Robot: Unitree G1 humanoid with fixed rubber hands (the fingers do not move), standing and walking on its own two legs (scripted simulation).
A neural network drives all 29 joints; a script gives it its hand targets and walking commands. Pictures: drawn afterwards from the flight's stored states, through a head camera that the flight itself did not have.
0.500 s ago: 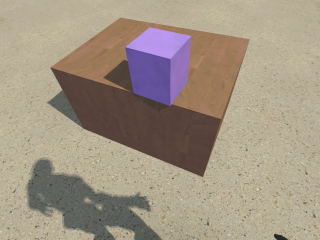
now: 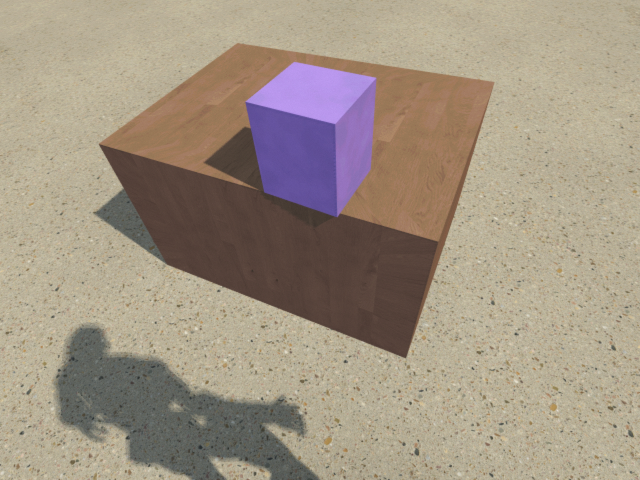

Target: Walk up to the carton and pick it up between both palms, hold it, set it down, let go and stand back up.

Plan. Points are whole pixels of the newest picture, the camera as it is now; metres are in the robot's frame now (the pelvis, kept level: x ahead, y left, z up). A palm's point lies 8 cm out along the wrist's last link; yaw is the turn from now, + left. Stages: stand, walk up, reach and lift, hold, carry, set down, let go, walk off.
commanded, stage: walk up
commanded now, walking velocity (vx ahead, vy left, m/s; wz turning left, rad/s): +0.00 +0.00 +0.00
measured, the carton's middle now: (315, 139) +0.85 +0.01 -0.06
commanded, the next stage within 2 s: none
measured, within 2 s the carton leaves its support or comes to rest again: neither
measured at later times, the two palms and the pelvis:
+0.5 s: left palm out of the picture +0.10 +0.45 -0.10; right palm (519, 475) +0.15 -0.22 -0.11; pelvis +0.07 +0.11 -0.03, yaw -9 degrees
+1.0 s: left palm (151, 256) +0.55 +0.34 -0.09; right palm out of the picture +0.14 -0.14 -0.13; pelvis +0.28 +0.13 -0.04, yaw -22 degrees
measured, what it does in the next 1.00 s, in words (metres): walks ahead, turning right: left foot, then right foot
